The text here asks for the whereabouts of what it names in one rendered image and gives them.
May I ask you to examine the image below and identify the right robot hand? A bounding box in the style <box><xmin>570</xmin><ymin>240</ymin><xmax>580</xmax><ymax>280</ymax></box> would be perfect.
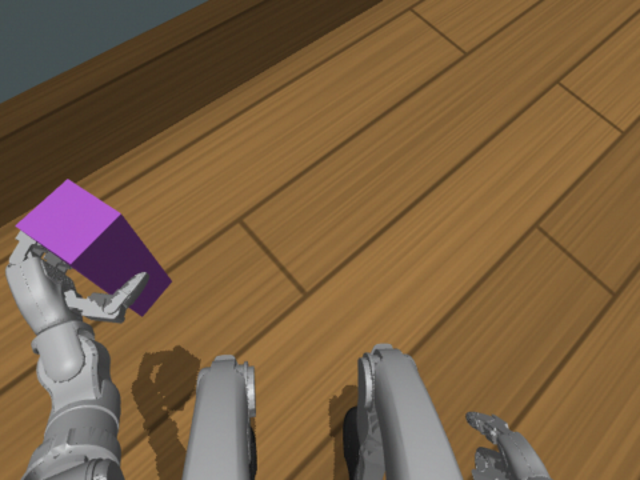
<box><xmin>466</xmin><ymin>412</ymin><xmax>550</xmax><ymax>480</ymax></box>

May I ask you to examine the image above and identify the right robot foot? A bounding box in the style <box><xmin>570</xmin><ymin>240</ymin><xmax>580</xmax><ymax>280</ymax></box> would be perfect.
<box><xmin>343</xmin><ymin>406</ymin><xmax>360</xmax><ymax>480</ymax></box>

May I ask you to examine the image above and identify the left robot hand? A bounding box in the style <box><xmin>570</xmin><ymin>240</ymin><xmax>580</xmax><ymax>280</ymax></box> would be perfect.
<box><xmin>5</xmin><ymin>230</ymin><xmax>150</xmax><ymax>335</ymax></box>

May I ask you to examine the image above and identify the left robot arm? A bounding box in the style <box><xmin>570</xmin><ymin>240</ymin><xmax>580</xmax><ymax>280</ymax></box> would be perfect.
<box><xmin>20</xmin><ymin>320</ymin><xmax>125</xmax><ymax>480</ymax></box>

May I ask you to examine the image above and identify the carton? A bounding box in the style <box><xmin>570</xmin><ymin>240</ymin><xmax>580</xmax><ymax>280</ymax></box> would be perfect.
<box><xmin>15</xmin><ymin>179</ymin><xmax>172</xmax><ymax>317</ymax></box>

